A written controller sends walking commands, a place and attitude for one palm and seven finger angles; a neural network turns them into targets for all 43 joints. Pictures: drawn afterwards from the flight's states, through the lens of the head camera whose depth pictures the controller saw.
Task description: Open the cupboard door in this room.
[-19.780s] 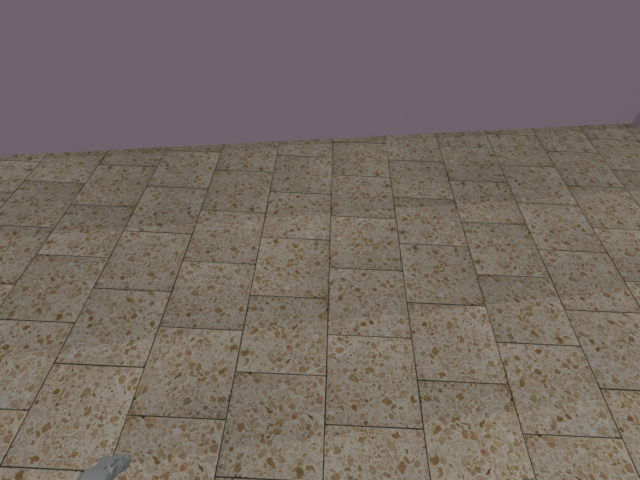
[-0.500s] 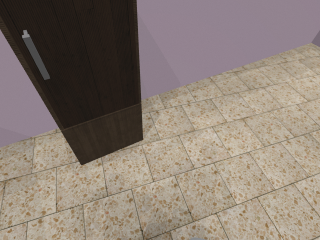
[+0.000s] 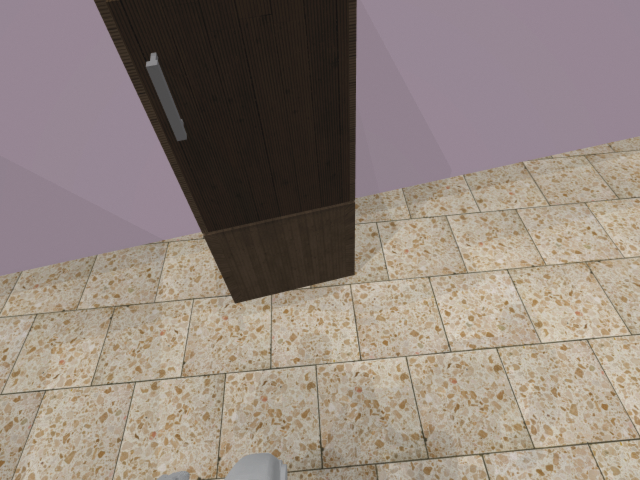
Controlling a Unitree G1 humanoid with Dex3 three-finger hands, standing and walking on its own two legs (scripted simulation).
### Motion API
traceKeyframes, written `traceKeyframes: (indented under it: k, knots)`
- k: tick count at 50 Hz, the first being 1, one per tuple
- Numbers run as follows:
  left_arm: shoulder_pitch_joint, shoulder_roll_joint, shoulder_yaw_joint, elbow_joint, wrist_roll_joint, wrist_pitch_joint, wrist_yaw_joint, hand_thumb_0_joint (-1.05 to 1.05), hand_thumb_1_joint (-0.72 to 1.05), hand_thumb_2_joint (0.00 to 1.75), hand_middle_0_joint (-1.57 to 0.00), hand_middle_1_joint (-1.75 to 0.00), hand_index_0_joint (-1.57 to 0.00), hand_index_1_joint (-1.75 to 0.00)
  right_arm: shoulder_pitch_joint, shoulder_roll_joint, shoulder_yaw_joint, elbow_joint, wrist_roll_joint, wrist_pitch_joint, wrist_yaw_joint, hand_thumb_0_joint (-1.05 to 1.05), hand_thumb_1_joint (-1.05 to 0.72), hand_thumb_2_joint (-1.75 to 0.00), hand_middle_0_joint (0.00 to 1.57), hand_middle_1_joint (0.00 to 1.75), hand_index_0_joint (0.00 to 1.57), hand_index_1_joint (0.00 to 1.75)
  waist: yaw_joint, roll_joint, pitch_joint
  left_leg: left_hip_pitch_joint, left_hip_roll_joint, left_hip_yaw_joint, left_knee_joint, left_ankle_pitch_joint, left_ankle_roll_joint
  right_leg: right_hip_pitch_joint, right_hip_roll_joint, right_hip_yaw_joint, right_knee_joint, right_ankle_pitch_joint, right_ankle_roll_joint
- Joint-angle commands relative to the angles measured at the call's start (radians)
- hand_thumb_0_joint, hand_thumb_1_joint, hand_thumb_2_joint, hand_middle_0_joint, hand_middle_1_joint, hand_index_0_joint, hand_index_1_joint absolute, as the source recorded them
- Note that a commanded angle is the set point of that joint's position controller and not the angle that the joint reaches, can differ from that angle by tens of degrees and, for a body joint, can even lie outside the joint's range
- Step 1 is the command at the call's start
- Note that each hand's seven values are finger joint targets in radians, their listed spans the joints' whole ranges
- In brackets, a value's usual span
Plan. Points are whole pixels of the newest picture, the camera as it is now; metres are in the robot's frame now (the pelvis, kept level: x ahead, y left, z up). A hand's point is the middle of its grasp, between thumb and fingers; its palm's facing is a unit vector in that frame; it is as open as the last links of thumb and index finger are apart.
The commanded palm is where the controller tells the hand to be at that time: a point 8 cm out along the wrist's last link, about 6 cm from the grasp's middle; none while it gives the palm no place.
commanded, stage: turn to face it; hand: left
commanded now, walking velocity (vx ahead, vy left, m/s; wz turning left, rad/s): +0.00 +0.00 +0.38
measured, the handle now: (168, 98) +0.77 +0.31 +0.08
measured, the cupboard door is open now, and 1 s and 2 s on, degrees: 0 0 0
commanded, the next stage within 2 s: take the last steps up to it in 0.26 s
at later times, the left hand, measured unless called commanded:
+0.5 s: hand out of the picture -0.05 +0.27 -0.18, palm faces +0.21 -0.95 -0.22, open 7.4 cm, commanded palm none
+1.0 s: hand out of the picture -0.01 +0.15 -0.16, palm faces +0.21 -0.96 -0.17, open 7.4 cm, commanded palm none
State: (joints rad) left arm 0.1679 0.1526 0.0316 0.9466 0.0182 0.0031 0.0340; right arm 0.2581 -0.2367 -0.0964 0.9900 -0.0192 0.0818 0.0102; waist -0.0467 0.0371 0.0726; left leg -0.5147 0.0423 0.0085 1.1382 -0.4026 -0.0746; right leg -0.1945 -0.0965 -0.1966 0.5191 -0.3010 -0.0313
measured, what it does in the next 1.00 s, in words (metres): steps on the spot: left foot, then right foot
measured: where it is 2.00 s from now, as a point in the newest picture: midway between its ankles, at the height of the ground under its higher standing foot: (318, 455)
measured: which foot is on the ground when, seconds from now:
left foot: up 0.00-0.22, down 0.24-0.74, up 0.76-1.00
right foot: down 0.00-0.24, up 0.26-0.72, down 0.74-1.00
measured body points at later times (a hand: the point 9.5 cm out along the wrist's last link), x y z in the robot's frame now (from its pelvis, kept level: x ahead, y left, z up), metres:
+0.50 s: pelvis -0.03 +0.06 +0.00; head -0.02 +0.09 +0.45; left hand -0.06 +0.32 -0.16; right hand +0.12 -0.15 -0.12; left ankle -0.06 +0.15 -0.74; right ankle -0.03 -0.10 -0.67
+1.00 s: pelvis +0.06 +0.00 +0.01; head +0.07 -0.01 +0.46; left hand -0.02 +0.20 -0.15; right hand +0.08 -0.24 -0.16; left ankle +0.08 +0.16 -0.66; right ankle +0.02 -0.08 -0.74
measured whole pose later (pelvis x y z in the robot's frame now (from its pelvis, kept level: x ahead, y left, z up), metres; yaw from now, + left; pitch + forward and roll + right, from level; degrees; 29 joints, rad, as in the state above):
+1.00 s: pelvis +0.06 +0.00 +0.01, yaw +10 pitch -1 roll +0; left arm 0.38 0.11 0.01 1.13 0.02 -0.05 0.01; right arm 0.31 -0.20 -0.08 1.10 -0.03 0.02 0.01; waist -0.02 0.03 0.04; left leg -0.56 0.10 0.03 1.05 -0.21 -0.02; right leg -0.04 0.01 -0.14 0.32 -0.26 -0.05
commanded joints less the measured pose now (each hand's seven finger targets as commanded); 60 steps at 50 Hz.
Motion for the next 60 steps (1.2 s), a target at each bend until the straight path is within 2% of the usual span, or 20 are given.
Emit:
traceKeyframes:
  k: [1, 7, 10, 11, 12, 13, 15, 19, 26, 31, 35, 36, 37, 38, 39, 42, 44, 56, 58, 60]
  knots:
    - [0.079, 0.201, 0.048, -0.039, 0.008, -0.019, 0.002, 0.0, 0.9, 0.9, -0.2, -0.3, -0.2, -0.3, -0.077, -0.034, 0.004, -0.085, 0.001, -0.018, 0.005, 0.0, -0.9, -0.9, 0.2, 0.3, 0.2, 0.3, 0.068, -0.224, -0.026, -0.013, 0.011, 0.028, -0.089, -0.027, -0.006, 0.046, -0.249, 0.153, -0.162, 0.474, -0.087]
    - [0.122, 0.266, 0.062, -0.014, 0.016, -0.009, -0.003, 0.0, 0.9, 0.9, -0.2, -0.3, -0.2, -0.3, -0.147, -0.044, 0.025, -0.116, 0.011, -0.037, 0.003, 0.0, -0.9, -0.9, 0.2, 0.3, 0.2, 0.3, 0.095, -0.259, -0.097, 0.127, -0.009, 0.077, -0.383, -0.06, 0.021, 0.107, -0.273, 0.151, -0.096, 0.524, -0.1]
    - [0.092, 0.273, 0.062, -0.006, 0.004, -0.003, -0.008, 0.0, 0.9, 0.9, -0.2, -0.3, -0.2, -0.3, -0.074, -0.08, 0.023, -0.093, 0.011, -0.056, 0.001, 0.0, -0.9, -0.9, 0.2, 0.3, 0.2, 0.3, 0.036, -0.19, -0.158, 0.357, -0.01, 0.091, -0.713, 0.188, 0.039, 0.043, -0.229, 0.078, 0.041, 0.464, -0.013]
    - [0.106, 0.235, 0.053, -0.016, -0.003, 0.002, -0.01, 0.0, 0.9, 0.9, -0.2, -0.3, -0.2, -0.3, -0.044, -0.156, 0.009, -0.09, 0.006, -0.069, -0.001, 0.0, -0.9, -0.9, 0.2, 0.3, 0.2, 0.3, 0.02, -0.003, -0.205, 0.534, 0.119, -0.049, -0.8, 0.384, 0.077, -0.101, -0.159, 0.029, 0.203, 0.275, 0.05]
    - [0.088, 0.167, 0.03, -0.048, -0.005, 0.006, -0.015, 0.0, 0.9, 0.9, -0.2, -0.3, -0.2, -0.3, -0.005, -0.254, -0.014, -0.088, 0.002, -0.071, -0.008, 0.0, -0.9, -0.9, 0.2, 0.3, 0.2, 0.3, -0.01, 0.273, -0.197, 0.632, 0.357, -0.329, -0.782, 0.816, 0.191, -0.361, -0.035, 0.027, 0.388, -0.288, 0.117]
    - [0.052, 0.182, 0.026, -0.051, -0.001, 0.022, -0.007, 0.0, 0.9, 0.9, -0.2, -0.3, -0.2, -0.3, 0.012, -0.268, -0.012, -0.07, 0.004, -0.057, -0.013, 0.0, -0.9, -0.9, 0.2, 0.3, 0.2, 0.3, -0.021, 0.206, -0.188, 0.546, 0.397, -0.263, -0.762, 0.901, 0.261, -0.323, -0.031, 0.114, 0.492, -0.349, 0.106]
    - [0.037, 0.185, 0.033, -0.018, -0.002, 0.034, -0.007, 0.0, 0.9, 0.9, -0.2, -0.3, -0.2, -0.3, -0.083, -0.207, 0.005, -0.079, -0.001, -0.062, -0.028, 0.0, -0.9, -0.9, 0.2, 0.3, 0.2, 0.3, 0.013, 0.24, -0.11, 0.439, 0.291, -0.192, -0.787, 0.767, 0.251, -0.325, -0.028, 0.167, 0.556, -0.249, 0.107]
    - [0.096, 0.174, 0.026, 0.031, -0.004, 0.025, -0.021, 0.0, 0.9, 0.9, -0.2, -0.3, -0.2, -0.3, -0.128, -0.156, 0.025, -0.085, 0.004, -0.075, -0.031, 0.0, -0.9, -0.9, 0.2, 0.3, 0.2, 0.3, 0.049, 0.129, -0.098, 0.451, 0.203, -0.114, -0.783, 0.72, 0.226, -0.314, 0.003, 0.17, 0.572, -0.117, 0.121]
    - [0.028, 0.149, 0.007, 0.04, 0.007, 0.005, -0.037, 0.0, 0.9, 0.9, -0.2, -0.3, -0.2, -0.3, 0.029, -0.121, 0.018, -0.016, -0.003, -0.099, -0.029, 0.0, -0.9, -0.9, 0.2, 0.3, 0.2, 0.3, -0.001, 0.096, -0.014, 0.457, 0.238, -0.233, -0.933, 0.16, 0.249, -0.357, -0.007, 0.171, 0.431, -0.094, 0.104]
    - [-0.001, 0.122, 0.01, 0.028, 0.004, -0.006, -0.052, 0.0, 0.9, 0.9, -0.2, -0.3, -0.2, -0.3, 0.037, -0.122, 0.004, -0.001, -0.014, -0.102, -0.028, 0.0, -0.9, -0.9, 0.2, 0.3, 0.2, 0.3, 0.003, 0.116, 0.023, 0.363, 0.239, -0.241, -0.947, 0.005, 0.241, -0.242, 0.001, 0.142, 0.207, -0.119, 0.085]
    - [0.192, 0.113, 0.02, 0.105, 0.007, -0.023, -0.052, 0.0, 0.9, 0.9, -0.2, -0.3, -0.2, -0.3, -0.002, -0.102, 0.011, 0.014, -0.009, -0.099, -0.027, 0.0, -0.9, -0.9, 0.2, 0.3, 0.2, 0.3, 0.097, 0.028, -0.019, 0.165, 0.153, -0.144, -0.774, -0.105, 0.167, 0.114, 0.049, 0.095, -0.069, 0.026, 0.07]
    - [0.262, 0.162, 0.032, 0.126, 0.011, -0.035, -0.044, 0.0, 0.9, 0.9, -0.2, -0.3, -0.2, -0.3, 0.007, -0.054, 0.019, 0.014, -0.002, -0.102, -0.024, 0.0, -0.9, -0.9, 0.2, 0.3, 0.2, 0.3, 0.128, -0.12, -0.044, 0.025, 0.076, -0.065, -0.602, -0.134, 0.127, 0.266, -0.033, 0.207, -0.165, -0.069, 0.045]
    - [0.332, 0.247, 0.05, 0.139, 0.017, -0.041, -0.033, 0.0, 0.9, 0.9, -0.2, -0.3, -0.2, -0.3, -0.009, 0.015, 0.041, -0.018, 0.004, -0.107, -0.022, 0.0, -0.9, -0.9, 0.2, 0.3, 0.2, 0.3, 0.159, -0.411, -0.03, -0.168, -0.043, 0.07, -0.329, -0.205, 0.081, 0.33, -0.257, 0.542, -0.327, -0.26, -0.042]
    - [0.346, 0.254, 0.049, 0.132, -0.001, -0.035, -0.022, 0.0, 0.9, 0.9, -0.2, -0.3, -0.2, -0.3, -0.083, -0.042, 0.031, -0.048, -0.002, -0.101, -0.015, 0.0, -0.9, -0.9, 0.2, 0.3, 0.2, 0.3, 0.18, -0.323, 0.026, -0.193, -0.004, 0.004, -0.184, -0.199, 0.092, 0.205, -0.333, 0.649, -0.413, -0.383, -0.108]
    - [0.283, 0.232, 0.05, 0.121, -0.003, -0.042, -0.019, 0.0, 0.9, 0.9, -0.2, -0.3, -0.2, -0.3, -0.074, -0.055, 0.019, -0.031, -0.005, -0.096, -0.008, 0.0, -0.9, -0.9, 0.2, 0.3, 0.2, 0.3, 0.14, -0.283, 0.066, -0.179, 0.028, -0.027, -0.105, -0.103, 0.097, 0.103, -0.308, 0.624, -0.447, -0.467, -0.112]
    - [0.174, 0.131, 0.025, 0.104, -0.005, -0.055, -0.016, 0.0, 0.9, 0.9, -0.2, -0.3, -0.2, -0.3, 0.0, -0.024, 0.016, 0.031, -0.012, -0.082, 0.003, 0.0, -0.9, -0.9, 0.2, 0.3, 0.2, 0.3, 0.059, -0.125, 0.105, -0.114, 0.073, -0.008, -0.039, 0.086, 0.077, 0.011, -0.216, 0.408, -0.417, -0.239, -0.073]
    - [0.197, 0.109, 0.015, 0.113, -0.008, -0.069, -0.017, 0.0, 0.9, 0.9, -0.2, -0.3, -0.2, -0.3, 0.046, 0.004, 0.02, 0.055, -0.011, -0.081, 0.005, 0.0, -0.9, -0.9, 0.2, 0.3, 0.2, 0.3, 0.045, -0.099, 0.061, -0.096, 0.064, 0.013, -0.033, 0.162, 0.06, 0.053, -0.162, 0.286, -0.388, -0.021, -0.063]
    - [0.352, 0.089, 0.004, 0.212, 0.007, -0.09, -0.002, 0.0, 0.9, 0.9, -0.2, -0.3, -0.2, -0.3, -0.178, 0.049, 0.038, -0.016, 0.0, -0.109, 0.015, 0.0, -0.9, -0.9, 0.2, 0.3, 0.2, 0.3, 0.091, -0.15, 0.074, -0.102, 0.065, 0.088, -0.392, 0.177, 0.07, 0.209, -0.175, 0.208, -0.298, 0.466, -0.118]
    - [0.353, 0.097, 0.009, 0.218, 0.007, -0.084, -0.001, 0.0, 0.9, 0.9, -0.2, -0.3, -0.2, -0.3, -0.181, 0.054, 0.041, -0.015, 0.0, -0.117, 0.014, 0.0, -0.9, -0.9, 0.2, 0.3, 0.2, 0.3, 0.089, -0.163, 0.064, -0.033, 0.036, 0.115, -0.458, 0.156, 0.089, 0.22, -0.168, 0.188, -0.256, 0.546, -0.11]
    - [0.328, 0.106, 0.01, 0.216, 0.003, -0.081, -0.002, 0.0, 0.9, 0.9, -0.2, -0.3, -0.2, -0.3, -0.08, 0.035, 0.036, 0.014, -0.003, -0.127, 0.003, 0.0, -0.9, -0.9, 0.2, 0.3, 0.2, 0.3, 0.03, -0.147, 0.013, 0.149, -0.014, 0.154, -0.546, 0.19, 0.107, 0.187, -0.141, 0.147, -0.119, 0.696, -0.089]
